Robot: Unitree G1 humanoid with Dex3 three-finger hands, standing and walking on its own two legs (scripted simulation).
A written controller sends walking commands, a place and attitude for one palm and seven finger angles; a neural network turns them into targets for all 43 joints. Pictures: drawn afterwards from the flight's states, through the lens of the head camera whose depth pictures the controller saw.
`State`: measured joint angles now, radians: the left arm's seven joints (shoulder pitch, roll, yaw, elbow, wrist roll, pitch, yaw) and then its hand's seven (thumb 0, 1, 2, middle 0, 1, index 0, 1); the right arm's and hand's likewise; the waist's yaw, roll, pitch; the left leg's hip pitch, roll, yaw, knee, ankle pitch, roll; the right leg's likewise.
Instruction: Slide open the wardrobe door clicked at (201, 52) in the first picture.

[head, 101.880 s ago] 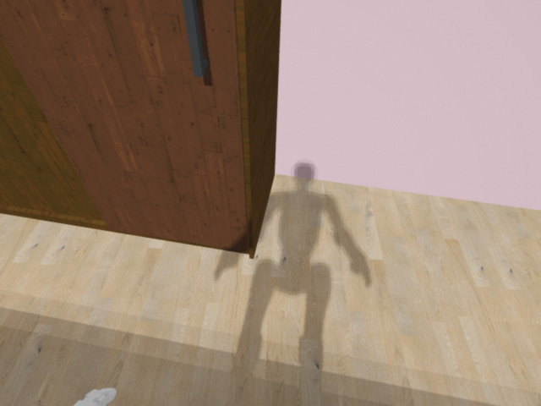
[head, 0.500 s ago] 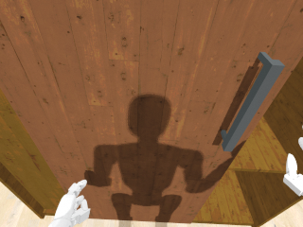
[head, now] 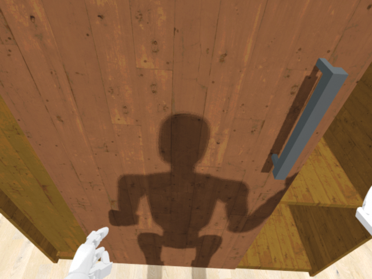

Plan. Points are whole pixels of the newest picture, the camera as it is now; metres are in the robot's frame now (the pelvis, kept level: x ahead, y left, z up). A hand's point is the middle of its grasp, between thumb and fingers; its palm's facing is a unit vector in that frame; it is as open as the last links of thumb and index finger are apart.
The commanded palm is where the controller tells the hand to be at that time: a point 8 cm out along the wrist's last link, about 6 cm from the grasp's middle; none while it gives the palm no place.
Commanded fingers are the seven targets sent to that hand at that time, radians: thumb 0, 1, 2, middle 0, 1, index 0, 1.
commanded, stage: step back with the hand held close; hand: right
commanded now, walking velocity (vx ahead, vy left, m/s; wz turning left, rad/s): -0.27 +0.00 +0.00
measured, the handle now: (297, 126) +0.33 -0.20 +0.21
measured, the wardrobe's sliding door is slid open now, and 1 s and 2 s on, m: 0.39 0.39 0.39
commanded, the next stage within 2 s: stop stepping back and stand still in 0.98 s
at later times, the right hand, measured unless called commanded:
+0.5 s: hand out of the picture +0.14 -0.30 +0.16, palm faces +0.45 +0.77 -0.46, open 7.4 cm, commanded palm +0.09 -0.33 +0.17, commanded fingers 0.00 -0.90 -0.90 0.20 0.30 0.20 0.30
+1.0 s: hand out of the picture +0.07 -0.31 +0.18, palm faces +0.39 +0.80 -0.46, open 7.4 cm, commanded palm +0.01 -0.35 +0.17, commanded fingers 0.00 -0.90 -0.90 0.20 0.30 0.20 0.30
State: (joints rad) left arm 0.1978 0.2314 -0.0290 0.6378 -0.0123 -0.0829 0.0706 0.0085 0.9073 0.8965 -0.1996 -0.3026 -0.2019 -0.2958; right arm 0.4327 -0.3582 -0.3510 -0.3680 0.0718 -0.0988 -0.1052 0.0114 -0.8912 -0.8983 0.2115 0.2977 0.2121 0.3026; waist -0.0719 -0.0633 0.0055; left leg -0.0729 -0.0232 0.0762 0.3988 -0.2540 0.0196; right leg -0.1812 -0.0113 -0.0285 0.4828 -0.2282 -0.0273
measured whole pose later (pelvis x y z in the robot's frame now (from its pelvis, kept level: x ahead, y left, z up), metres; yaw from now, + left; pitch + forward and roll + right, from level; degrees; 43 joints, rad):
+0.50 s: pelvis -0.06 -0.03 -0.02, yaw +1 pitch -2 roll +2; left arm 0.22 0.21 -0.02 0.55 -0.02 -0.06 0.08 0.01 0.91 0.90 -0.20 -0.30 -0.20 -0.30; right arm 0.51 -0.40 -0.44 -0.50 0.03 -0.18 -0.14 0.01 -0.89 -0.90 0.21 0.30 0.21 0.30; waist -0.04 -0.02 0.04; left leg -0.31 0.01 0.05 0.58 -0.24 -0.01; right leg -0.38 0.00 -0.06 0.61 -0.20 -0.07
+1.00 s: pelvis -0.15 -0.05 -0.01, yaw +2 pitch +1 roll +4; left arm 0.18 0.16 -0.02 0.61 0.01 -0.12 0.05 0.01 0.91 0.90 -0.20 -0.30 -0.20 -0.30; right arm 0.53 -0.45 -0.46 -0.61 0.06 -0.22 -0.15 0.01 -0.89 -0.90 0.21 0.30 0.21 0.30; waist -0.03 0.00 0.05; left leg -0.24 -0.03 0.02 0.58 -0.40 -0.02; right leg -0.44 -0.04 -0.01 0.51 -0.10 -0.04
